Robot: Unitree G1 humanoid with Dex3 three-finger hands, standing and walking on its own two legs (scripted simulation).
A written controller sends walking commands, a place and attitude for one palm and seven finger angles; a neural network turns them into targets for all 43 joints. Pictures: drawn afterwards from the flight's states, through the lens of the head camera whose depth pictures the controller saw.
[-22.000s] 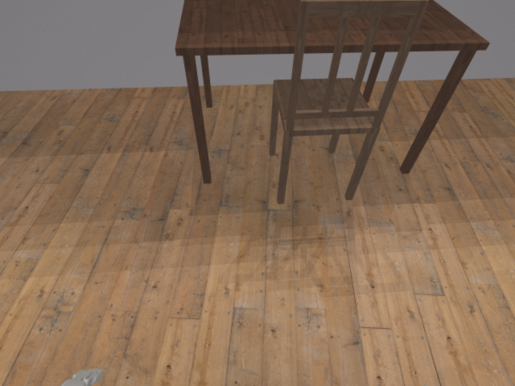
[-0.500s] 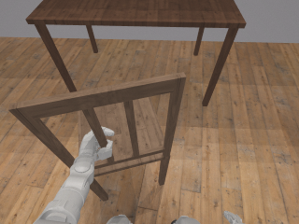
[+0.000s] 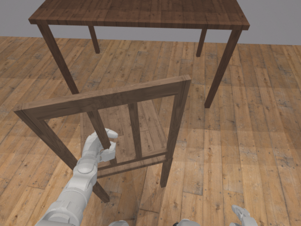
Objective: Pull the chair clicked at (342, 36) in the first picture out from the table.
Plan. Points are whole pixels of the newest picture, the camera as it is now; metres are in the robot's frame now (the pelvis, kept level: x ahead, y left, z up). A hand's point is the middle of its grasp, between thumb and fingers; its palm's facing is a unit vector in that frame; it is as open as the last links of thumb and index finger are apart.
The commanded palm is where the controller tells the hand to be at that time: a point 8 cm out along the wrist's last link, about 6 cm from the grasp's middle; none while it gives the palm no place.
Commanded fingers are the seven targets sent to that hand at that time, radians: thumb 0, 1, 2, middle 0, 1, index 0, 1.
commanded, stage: step backward, pulling the chair out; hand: left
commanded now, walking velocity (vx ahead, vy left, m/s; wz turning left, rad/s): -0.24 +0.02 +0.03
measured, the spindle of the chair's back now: (105, 141) +0.36 +0.16 -0.04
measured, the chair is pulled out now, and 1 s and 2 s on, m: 0.56 0.56 0.56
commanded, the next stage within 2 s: stop walking, hand still on the chair in 1.82 s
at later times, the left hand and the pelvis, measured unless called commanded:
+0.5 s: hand (111, 151) +0.33 +0.13 -0.05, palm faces +0.00 -0.98 -0.19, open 5.5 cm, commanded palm +0.31 +0.19 -0.04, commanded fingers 0.00 0.90 0.90 -0.50 -1.45 -0.50 -1.45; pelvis +0.00 +0.00 +0.00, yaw +1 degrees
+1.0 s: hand (111, 150) +0.33 +0.14 -0.05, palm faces -0.01 -0.98 -0.19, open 5.5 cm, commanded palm +0.31 +0.19 -0.04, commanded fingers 0.00 0.90 0.90 -0.50 -1.45 -0.50 -1.45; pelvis +0.00 +0.01 +0.00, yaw +0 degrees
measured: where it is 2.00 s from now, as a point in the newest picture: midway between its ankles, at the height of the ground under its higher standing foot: outside the picture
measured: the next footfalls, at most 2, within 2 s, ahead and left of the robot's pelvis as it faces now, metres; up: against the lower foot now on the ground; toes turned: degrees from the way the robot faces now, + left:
none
